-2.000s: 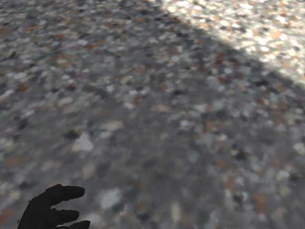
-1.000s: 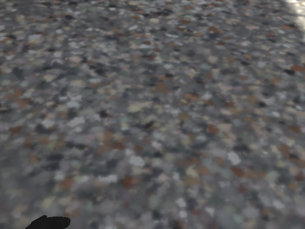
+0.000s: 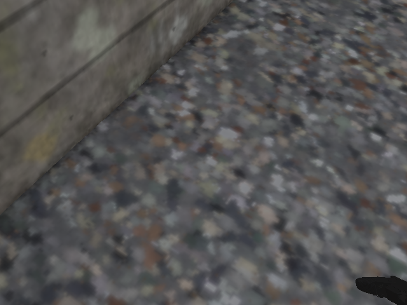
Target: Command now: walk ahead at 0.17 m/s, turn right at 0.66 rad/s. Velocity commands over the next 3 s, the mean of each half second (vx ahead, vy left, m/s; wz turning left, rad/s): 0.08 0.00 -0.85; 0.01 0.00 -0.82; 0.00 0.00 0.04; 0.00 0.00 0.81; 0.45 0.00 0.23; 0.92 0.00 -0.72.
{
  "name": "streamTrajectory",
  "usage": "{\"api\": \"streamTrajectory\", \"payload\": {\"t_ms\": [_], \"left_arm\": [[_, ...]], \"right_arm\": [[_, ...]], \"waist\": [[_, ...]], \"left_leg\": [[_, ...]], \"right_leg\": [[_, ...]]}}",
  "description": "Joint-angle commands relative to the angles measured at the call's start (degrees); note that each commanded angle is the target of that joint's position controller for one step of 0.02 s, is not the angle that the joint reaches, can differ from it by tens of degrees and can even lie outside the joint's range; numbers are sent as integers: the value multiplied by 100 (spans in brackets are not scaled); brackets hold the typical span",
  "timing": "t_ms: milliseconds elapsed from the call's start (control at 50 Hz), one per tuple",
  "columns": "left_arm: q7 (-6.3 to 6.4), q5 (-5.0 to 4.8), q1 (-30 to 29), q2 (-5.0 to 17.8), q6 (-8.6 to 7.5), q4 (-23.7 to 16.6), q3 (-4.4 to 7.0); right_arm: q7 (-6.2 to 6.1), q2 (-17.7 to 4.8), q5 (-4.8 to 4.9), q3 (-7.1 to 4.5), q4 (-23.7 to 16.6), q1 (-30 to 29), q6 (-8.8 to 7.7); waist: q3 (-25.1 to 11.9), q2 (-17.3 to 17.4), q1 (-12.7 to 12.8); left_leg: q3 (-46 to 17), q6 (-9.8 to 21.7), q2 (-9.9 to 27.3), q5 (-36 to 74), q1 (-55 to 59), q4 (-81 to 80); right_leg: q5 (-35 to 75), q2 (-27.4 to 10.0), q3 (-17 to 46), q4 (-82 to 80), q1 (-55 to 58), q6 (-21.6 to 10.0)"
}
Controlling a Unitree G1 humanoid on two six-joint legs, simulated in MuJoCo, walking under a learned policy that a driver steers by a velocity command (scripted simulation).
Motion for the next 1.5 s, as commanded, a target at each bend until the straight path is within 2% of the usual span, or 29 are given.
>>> {"api": "streamTrajectory", "payload": {"t_ms": [20,140,220,240,260,280,300,320,400,560,680,700,720,740,760,800,820,860,940,1060,1120,1160,1180,1200,1300,1340,1440,1480,1500], "left_arm": [[143,-32,-338,1081,72,-531,346],[386,-150,-278,1057,487,-692,427],[386,-137,-357,923,572,-838,467],[363,-168,-405,789,586,-890,433],[331,-130,23,423,615,-841,331],[289,-153,294,450,596,-989,327],[227,-73,294,1005,519,-959,451],[209,-123,168,1292,535,-827,547],[190,-139,38,829,681,-830,426],[45,-118,-634,524,623,-1145,284],[-74,-134,-395,599,810,-1042,438],[-21,-123,-79,725,809,-906,529],[75,-130,353,1321,769,-840,729],[106,26,187,2032,658,-1037,807],[32,169,184,1674,489,-1098,755],[106,22,-353,1292,368,-1026,611],[162,-89,-666,1028,410,-1079,506],[240,-10,-855,872,451,-1117,400],[291,15,-685,892,450,-951,367],[193,59,-784,851,492,-830,291],[174,-23,-959,654,486,-755,199],[183,96,-650,318,414,-694,99],[161,111,-224,271,362,-623,108],[179,158,-387,439,356,-601,136],[156,184,-740,299,474,-457,165],[214,155,-704,450,429,-463,264],[264,87,-571,253,321,-480,355],[230,68,-284,293,280,-424,408],[230,76,-185,455,275,-368,471]], "right_arm": [[-110,-361,17,-105,-103,858,70],[-62,-471,128,-173,-293,-181,135],[21,-609,180,-309,-188,-29,-75],[27,-661,183,-359,-83,215,-111],[-5,-871,105,-415,-110,227,-81],[-29,-1115,-108,-464,-147,126,28],[-31,-891,-130,-474,-192,121,48],[-66,-592,-73,-410,-283,-35,67],[-202,-523,11,-375,-278,-121,214],[-145,-992,18,-618,-55,229,285],[32,-1033,290,-737,80,177,184],[59,-830,302,-707,196,411,177],[93,-566,163,-648,193,598,188],[63,-328,-62,-531,-313,256,180],[0,-653,-47,-610,-374,-288,155],[-103,-734,106,-656,-219,-173,158],[-144,-799,64,-672,-110,18,190],[-103,-730,37,-659,24,275,212],[-37,-444,115,-506,31,189,244],[59,-499,159,-467,-36,172,255],[115,-350,158,-433,-1,421,181],[101,-673,-34,-463,-61,584,117],[86,-872,-87,-482,-30,366,117],[89,-463,-48,-375,-51,212,101],[154,-492,108,-325,-64,220,41],[137,-870,212,-460,-208,183,94],[8,-931,283,-592,-449,381,308],[-4,-894,310,-611,-607,107,379],[-3,-797,332,-598,-710,2,418]], "waist": [[-1424,-219,-578],[-1239,-724,-239],[-1101,-1092,-287],[-1148,-954,-365],[-1492,-95,-115],[-1457,1333,173],[-1421,1398,79],[-1214,929,-9],[-728,661,-105],[-1118,926,-430],[-1144,931,-151],[-1158,608,-59],[-1047,-716,1],[-1182,-2271,-206],[-1603,-1402,272],[-1174,-751,-150],[-1148,-729,-279],[-1337,-781,-402],[-1332,-734,-253],[-1056,-917,-110],[-959,-845,-342],[-1104,-52,-254],[-1110,1054,203],[-1151,1203,72],[-645,551,-147],[-585,637,-150],[-933,767,-251],[-1030,635,-98],[-1030,120,-85]], "left_leg": [[147,-208,-191,499,617,-1115],[-204,-196,-395,1343,653,-2499],[-257,12,-300,1495,1393,-4031],[-243,161,4,2049,1997,-4711],[-1064,659,1113,2375,2927,-4757],[-2320,1533,2178,3364,3246,-4781],[-2691,1873,2523,3108,3090,-4892],[-1983,1718,2152,2676,2884,-4816],[-402,1405,1357,2457,2318,-4904],[619,1590,1824,3069,2845,-4869],[1312,977,2019,2671,2679,-4068],[1589,633,1779,2222,2234,-3444],[2047,115,1204,589,838,-1905],[1569,-275,349,-1505,-1100,-438],[573,-175,290,-1368,-1211,342],[337,46,425,-294,-1161,230],[357,16,474,19,-982,47],[515,-84,323,427,-327,81],[549,-166,258,699,11,-1015],[607,-52,236,348,892,-2163],[713,122,183,1044,1694,-3613],[-84,436,999,3280,2771,-4339],[-677,1104,1598,4020,2670,-4238],[-962,1511,1803,3408,2257,-4450],[-157,667,764,1472,1657,-4328],[-481,863,826,1897,1664,-4231],[-1600,1475,1080,2840,1943,-3993],[-1606,1338,910,2712,1678,-3772],[-1225,1045,578,2312,1066,-3387]], "right_leg": [[3165,-1345,1668,-300,349,-997],[-283,-1054,2349,-291,425,-437],[-320,-936,2810,113,745,-226],[-805,-722,2691,464,552,-71],[-2754,-291,2087,1558,-18,165],[-3733,331,955,2694,-1045,463],[-3340,-196,731,3812,-1508,728],[-2853,-433,591,4240,-1548,866],[-1898,-816,-83,4934,-1715,1130],[-1633,-1335,-508,3168,-1098,1080],[-1167,-1048,-972,989,340,484],[-681,-880,-847,454,1045,266],[1258,-1643,513,-62,2123,-184],[2431,-2899,2807,-11,2673,-1354],[1819,-2921,2755,-262,2448,-1613],[988,-2319,1834,-264,1950,-950],[1139,-2207,1536,-175,1727,-768],[1727,-1976,1175,-77,1302,-714],[1579,-1875,1107,35,1370,-693],[1119,-1970,1569,169,916,-816],[808,-1741,1654,390,763,-612],[-616,-1137,1300,882,290,20],[-1939,-539,598,1251,106,370],[-2092,-712,407,1176,417,604],[-1036,-775,274,532,1052,524],[-1065,-685,17,780,873,502],[-1391,-512,-186,1305,435,562],[-1260,-646,-80,985,700,457],[-963,-976,175,580,1204,296]]}}
Next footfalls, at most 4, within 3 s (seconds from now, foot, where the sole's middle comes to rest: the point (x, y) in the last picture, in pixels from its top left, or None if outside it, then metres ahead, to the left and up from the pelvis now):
0.26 left None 0.23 0.12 -0.77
0.70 right None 0.06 -0.11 -0.77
1.14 left None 0.26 0.03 -0.77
1.86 left None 0.25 0.09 -0.77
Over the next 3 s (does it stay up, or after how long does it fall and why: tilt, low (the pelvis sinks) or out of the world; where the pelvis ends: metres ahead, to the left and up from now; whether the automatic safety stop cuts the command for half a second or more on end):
stays up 0.60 -0.14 0.00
